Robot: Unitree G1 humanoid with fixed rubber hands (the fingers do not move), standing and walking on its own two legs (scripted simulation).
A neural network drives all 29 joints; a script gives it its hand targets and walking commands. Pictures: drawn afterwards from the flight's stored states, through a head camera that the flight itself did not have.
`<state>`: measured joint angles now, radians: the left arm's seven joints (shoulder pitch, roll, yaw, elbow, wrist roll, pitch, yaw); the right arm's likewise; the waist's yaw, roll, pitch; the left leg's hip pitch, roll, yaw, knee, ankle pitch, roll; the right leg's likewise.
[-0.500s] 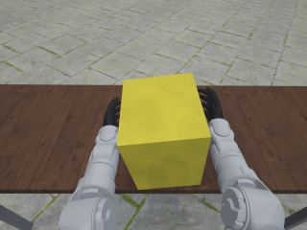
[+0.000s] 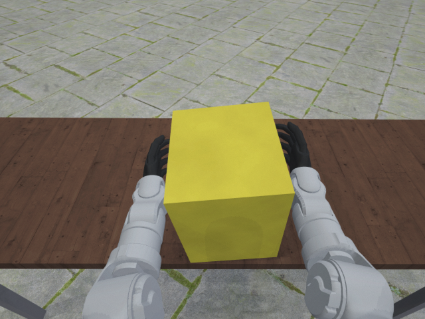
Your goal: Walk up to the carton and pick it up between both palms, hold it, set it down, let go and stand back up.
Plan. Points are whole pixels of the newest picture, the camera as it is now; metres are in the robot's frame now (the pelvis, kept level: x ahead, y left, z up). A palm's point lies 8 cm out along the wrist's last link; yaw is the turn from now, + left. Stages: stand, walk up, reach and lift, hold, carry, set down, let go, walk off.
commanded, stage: set down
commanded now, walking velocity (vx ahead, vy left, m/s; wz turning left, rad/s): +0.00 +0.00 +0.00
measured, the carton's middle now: (227, 187) +0.39 +0.00 +0.05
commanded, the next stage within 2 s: none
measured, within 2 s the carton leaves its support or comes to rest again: rests again in 0.64 s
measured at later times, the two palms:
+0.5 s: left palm (155, 175) +0.39 +0.14 +0.08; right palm (297, 163) +0.41 -0.14 +0.10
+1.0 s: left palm (165, 176) +0.40 +0.13 +0.06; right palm (304, 177) +0.40 -0.16 +0.07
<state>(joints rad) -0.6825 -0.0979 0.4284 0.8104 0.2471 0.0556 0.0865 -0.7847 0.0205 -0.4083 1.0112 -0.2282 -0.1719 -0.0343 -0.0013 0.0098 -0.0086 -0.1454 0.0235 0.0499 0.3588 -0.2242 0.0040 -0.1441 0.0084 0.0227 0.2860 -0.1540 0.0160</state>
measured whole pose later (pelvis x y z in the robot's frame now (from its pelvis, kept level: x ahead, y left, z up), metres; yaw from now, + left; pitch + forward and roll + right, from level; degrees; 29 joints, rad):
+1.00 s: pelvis -0.01 +0.00 +0.00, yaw +0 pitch +10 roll -1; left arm -0.76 -0.04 0.24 1.01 0.23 -0.10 0.20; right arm -0.78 -0.09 -0.23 1.13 0.05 -0.24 -0.08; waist 0.00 0.01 -0.10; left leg -0.38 0.03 0.05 0.43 -0.23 0.00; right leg -0.36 0.02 0.02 0.32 -0.14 0.01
